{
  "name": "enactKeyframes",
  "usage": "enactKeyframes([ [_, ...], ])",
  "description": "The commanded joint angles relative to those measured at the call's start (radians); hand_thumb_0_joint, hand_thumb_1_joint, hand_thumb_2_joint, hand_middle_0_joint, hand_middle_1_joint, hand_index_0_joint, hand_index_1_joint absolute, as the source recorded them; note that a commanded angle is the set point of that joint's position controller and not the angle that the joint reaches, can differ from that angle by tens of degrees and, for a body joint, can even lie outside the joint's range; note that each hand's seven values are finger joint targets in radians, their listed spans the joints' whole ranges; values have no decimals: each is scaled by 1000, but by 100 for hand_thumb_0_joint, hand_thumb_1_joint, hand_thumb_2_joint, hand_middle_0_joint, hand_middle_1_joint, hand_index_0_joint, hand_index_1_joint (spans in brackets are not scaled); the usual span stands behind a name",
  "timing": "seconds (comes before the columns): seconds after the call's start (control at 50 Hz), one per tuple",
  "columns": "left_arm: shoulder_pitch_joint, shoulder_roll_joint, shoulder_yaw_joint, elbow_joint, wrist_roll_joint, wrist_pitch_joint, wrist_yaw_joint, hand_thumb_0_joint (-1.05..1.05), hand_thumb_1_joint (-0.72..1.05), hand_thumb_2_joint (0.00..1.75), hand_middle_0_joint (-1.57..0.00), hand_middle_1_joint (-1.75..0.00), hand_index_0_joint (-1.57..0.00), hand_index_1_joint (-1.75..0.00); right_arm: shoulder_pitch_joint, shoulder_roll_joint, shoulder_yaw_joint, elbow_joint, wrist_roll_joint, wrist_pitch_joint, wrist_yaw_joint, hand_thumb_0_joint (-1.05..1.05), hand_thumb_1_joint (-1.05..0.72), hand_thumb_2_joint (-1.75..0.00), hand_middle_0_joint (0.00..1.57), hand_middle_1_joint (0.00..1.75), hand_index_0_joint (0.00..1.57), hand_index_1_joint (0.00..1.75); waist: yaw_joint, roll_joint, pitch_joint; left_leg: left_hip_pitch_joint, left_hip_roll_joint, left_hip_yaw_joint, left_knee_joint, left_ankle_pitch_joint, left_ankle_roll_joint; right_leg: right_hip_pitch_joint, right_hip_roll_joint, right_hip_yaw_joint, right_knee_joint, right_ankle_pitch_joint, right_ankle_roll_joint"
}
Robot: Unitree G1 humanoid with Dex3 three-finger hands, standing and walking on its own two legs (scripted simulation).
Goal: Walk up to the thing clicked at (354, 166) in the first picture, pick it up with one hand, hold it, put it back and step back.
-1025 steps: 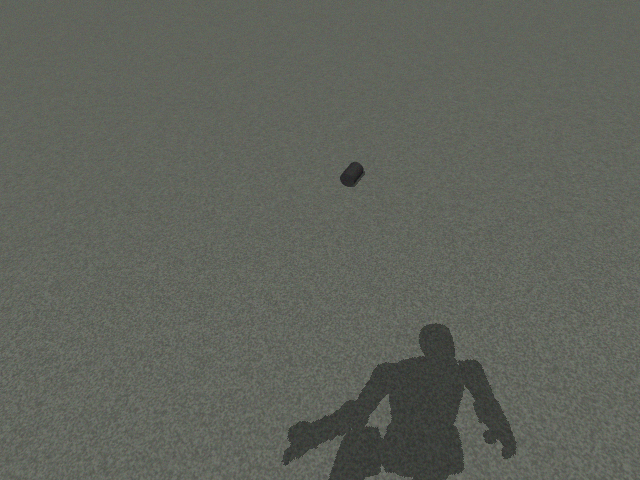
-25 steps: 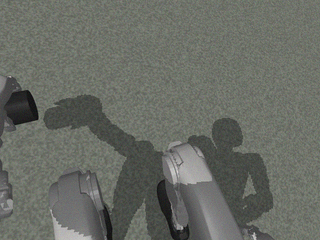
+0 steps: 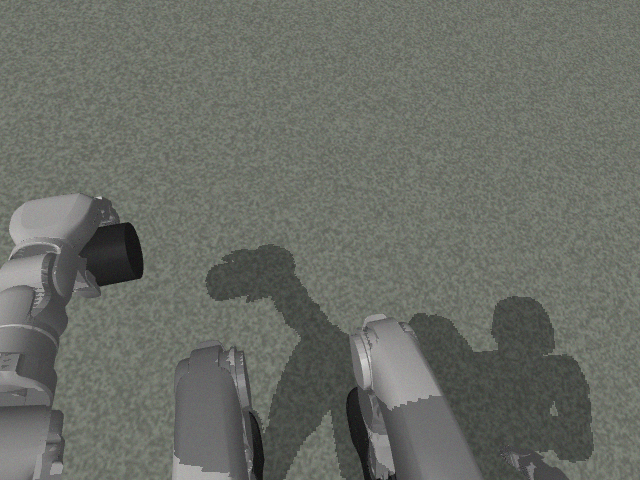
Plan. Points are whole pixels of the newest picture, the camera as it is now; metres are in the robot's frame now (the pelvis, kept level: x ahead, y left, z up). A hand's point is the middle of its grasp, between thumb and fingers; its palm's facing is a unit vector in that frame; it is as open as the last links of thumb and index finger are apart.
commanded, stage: lift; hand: left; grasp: from above
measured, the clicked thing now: (91, 258) +0.45 +0.29 -0.14
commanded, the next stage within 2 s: hold in 1.14 s
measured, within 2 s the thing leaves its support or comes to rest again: neither
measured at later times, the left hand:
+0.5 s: hand out of the picture +0.37 +0.26 +0.11, palm faces -0.43 -0.10 -0.89, open 10.1 cm
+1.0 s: hand out of the picture +0.38 +0.25 +0.22, palm faces -0.42 -0.09 -0.90, open 10.2 cm
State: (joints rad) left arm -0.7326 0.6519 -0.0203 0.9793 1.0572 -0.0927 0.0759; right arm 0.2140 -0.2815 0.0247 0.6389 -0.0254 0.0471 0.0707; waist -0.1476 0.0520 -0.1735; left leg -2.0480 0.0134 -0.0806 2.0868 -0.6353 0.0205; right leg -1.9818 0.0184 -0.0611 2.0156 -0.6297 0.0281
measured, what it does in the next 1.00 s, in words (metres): rises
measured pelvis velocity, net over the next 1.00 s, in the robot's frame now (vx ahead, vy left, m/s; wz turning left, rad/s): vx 0.06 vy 0.00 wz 0.06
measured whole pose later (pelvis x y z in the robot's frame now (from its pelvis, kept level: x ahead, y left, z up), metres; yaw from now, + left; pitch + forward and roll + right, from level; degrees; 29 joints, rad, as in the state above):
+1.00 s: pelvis +0.06 +0.00 +0.29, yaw +3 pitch +12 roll -1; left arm -0.38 0.40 -0.17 0.87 1.00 0.01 0.15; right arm 0.27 -0.25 -0.03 0.74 0.04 -0.02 -0.06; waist -0.06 0.04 -0.11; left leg -0.77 0.03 0.00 0.97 -0.41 0.00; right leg -0.75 0.02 0.01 0.94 -0.40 0.01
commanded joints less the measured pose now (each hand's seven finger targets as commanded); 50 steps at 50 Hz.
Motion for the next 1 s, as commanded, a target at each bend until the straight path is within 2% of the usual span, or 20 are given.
enactKeyframes([
  [0.0,-292,227,52,-262,-38,11,29,0,77,58,-113,-46,-114,-45,136,-202,-87,-56,22,-17,-31,0,-90,-90,20,30,20,30,3,184,-633,593,-7,-16,-403,20,16,383,24,-38,-289,118,-56],
  [0.02,-290,212,43,-292,-40,14,30,0,78,60,-114,-45,-114,-45,136,-199,-91,-61,26,-16,-37,0,-90,-90,20,30,20,30,-3,186,-629,613,-6,-15,-422,21,15,398,24,-36,-310,120,-55],
  [0.1,-259,235,69,-349,-38,37,36,0,81,61,-118,-44,-117,-44,105,-188,-96,-58,37,-12,-57,0,-90,-90,20,30,20,30,17,183,-629,721,-5,-16,-505,52,11,479,21,-26,-381,141,-53],
  [0.14,-225,182,39,-353,-45,47,35,0,81,62,-118,-42,-117,-43,94,-174,-95,-56,41,-12,-66,0,-90,-90,20,30,20,30,11,169,-596,760,-2,-14,-554,55,10,523,24,-24,-429,143,-51],
  [0.22,-150,144,27,-359,-57,67,27,0,81,59,-118,-42,-117,-43,83,-158,-96,-49,49,-15,-81,0,-90,-90,20,30,20,30,19,140,-552,838,-5,-3,-643,72,11,632,23,-12,-536,146,-48],
  [0.24,-101,168,42,-339,-54,74,24,0,81,57,-116,-43,-116,-44,74,-155,-94,-48,51,-15,-85,0,-89,-90,20,30,20,30,37,118,-544,863,-5,8,-657,93,12,672,25,-9,-566,154,-49],
  [0.28,-82,125,21,-378,-65,79,17,0,81,60,-118,-42,-117,-43,70,-144,-96,-50,55,-17,-91,0,-90,-90,20,30,20,30,30,106,-548,907,-9,22,-690,122,13,738,24,2,-619,173,-50],
  [0.32,-47,126,24,-388,-75,83,10,0,81,62,-119,-42,-118,-44,60,-137,-94,-48,59,-22,-101,0,-90,-90,20,30,20,30,42,96,-512,943,-8,28,-739,115,13,797,26,8,-672,170,-48],
  [0.34,-38,95,0,-395,-76,84,9,0,82,61,-120,-42,-119,-43,62,-130,-93,-47,61,-25,-105,0,-90,-90,20,30,20,30,34,84,-492,963,-9,32,-760,116,13,820,28,12,-705,169,-48],
  [0.36,-35,94,5,-407,-83,81,9,0,82,61,-121,-41,-119,-42,60,-128,-92,-44,64,-29,-110,0,-90,-90,20,30,20,30,35,86,-463,977,-6,26,-795,99,10,839,26,16,-727,158,-47],
  [0.4,-1,74,-7,-387,-81,79,12,0,82,60,-120,-40,-119,-42,52,-123,-90,-39,66,-39,-121,0,-90,-90,20,30,20,30,38,65,-409,1014,-7,25,-848,84,9,883,30,21,-783,144,-47],
  [0.42,12,85,5,-381,-82,77,16,0,80,60,-119,-39,-117,-41,51,-124,-90,-35,68,-45,-126,0,-90,-90,20,30,20,30,45,60,-389,1036,-4,18,-880,72,7,903,29,23,-804,133,-47],
  [0.5,3,42,-30,-343,-66,65,36,0,83,61,-121,-41,-120,-43,51,-110,-89,-25,71,-67,-138,0,-90,-90,20,30,20,30,36,34,-301,1086,-10,36,-956,77,6,975,29,47,-915,120,-48],
  [0.54,28,44,-27,-326,-61,60,50,0,82,61,-120,-41,-119,-43,49,-108,-90,-19,71,-78,-140,0,-90,-90,20,30,20,30,54,26,-290,1114,-19,50,-989,87,7,1029,29,63,-969,107,-49],
  [0.6,25,6,-49,-302,-54,54,68,0,79,57,-116,-43,-116,-44,57,-108,-96,-6,67,-95,-139,0,-90,-90,20,30,20,30,55,40,-289,1204,-14,41,-1046,131,-2,1078,29,62,-1008,152,-49],
  [0.64,20,8,-52,-295,-43,57,82,0,79,60,-117,-43,-116,-44,63,-111,-98,-5,69,-99,-139,0,-90,-90,20,30,20,30,62,43,-273,1242,-16,48,-1082,154,-3,1111,30,63,-1042,174,-49],
  [0.72,0,-18,-74,-298,-49,68,105,0,81,63,-118,-46,-117,-47,72,-108,-103,2,68,-103,-136,0,-90,-90,20,30,20,30,60,16,-267,1320,-22,69,-1131,227,-2,1204,31,69,-1121,234,-46],
  [0.8,33,-10,-55,-281,-57,91,120,0,82,65,-119,-46,-118,-48,77,-112,-108,8,66,-104,-135,0,-89,-90,20,30,20,30,80,0,-271,1403,-19,70,-1188,325,-5,1296,28,66,-1167,331,-42],
  [0.88,39,-27,-72,-262,-57,104,120,0,81,63,-120,-42,-119,-45,69,-112,-109,7,65,-102,-134,0,-90,-90,20,30,20,30,82,0,-221,1455,-18,70,-1254,336,-9,1332,27,65,-1215,339,-42],
  [0.98,70,-50,-87,-276,-72,111,100,0,80,62,-119,-42,-118,-44,67,-106,-112,-3,66,-97,-132,0,-90,-90,20,30,20,30,90,-5,-228,1534,-22,77,-1303,427,-10,1425,23,73,-1268,424,-39],
])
